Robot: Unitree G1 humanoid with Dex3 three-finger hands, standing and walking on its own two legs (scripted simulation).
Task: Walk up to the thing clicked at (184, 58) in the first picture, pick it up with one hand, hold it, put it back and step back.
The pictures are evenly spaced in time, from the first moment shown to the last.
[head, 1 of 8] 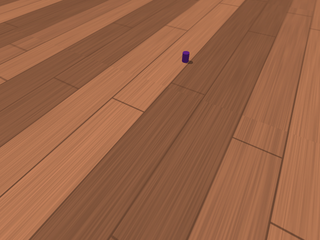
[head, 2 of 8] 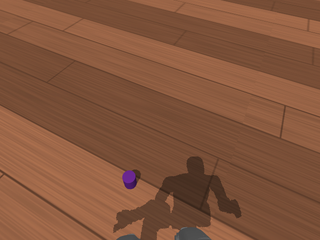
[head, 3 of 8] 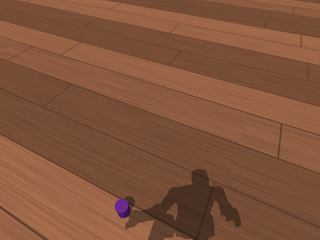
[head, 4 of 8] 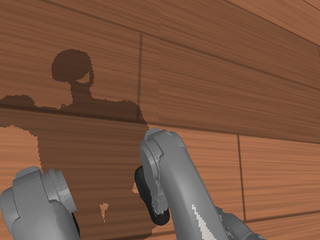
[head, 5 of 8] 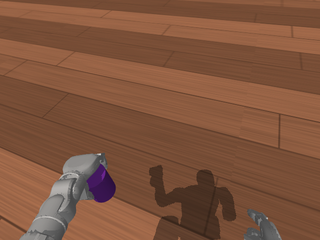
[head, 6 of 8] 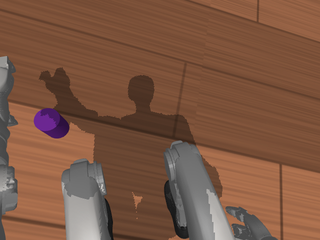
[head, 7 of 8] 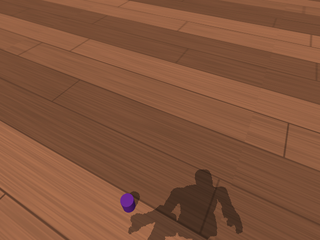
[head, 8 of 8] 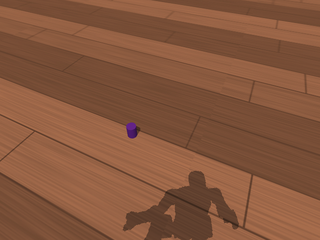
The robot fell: no
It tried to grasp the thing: yes
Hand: left
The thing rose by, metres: 0.65
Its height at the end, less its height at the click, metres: +0.00
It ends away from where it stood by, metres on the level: 0.01
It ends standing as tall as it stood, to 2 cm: yes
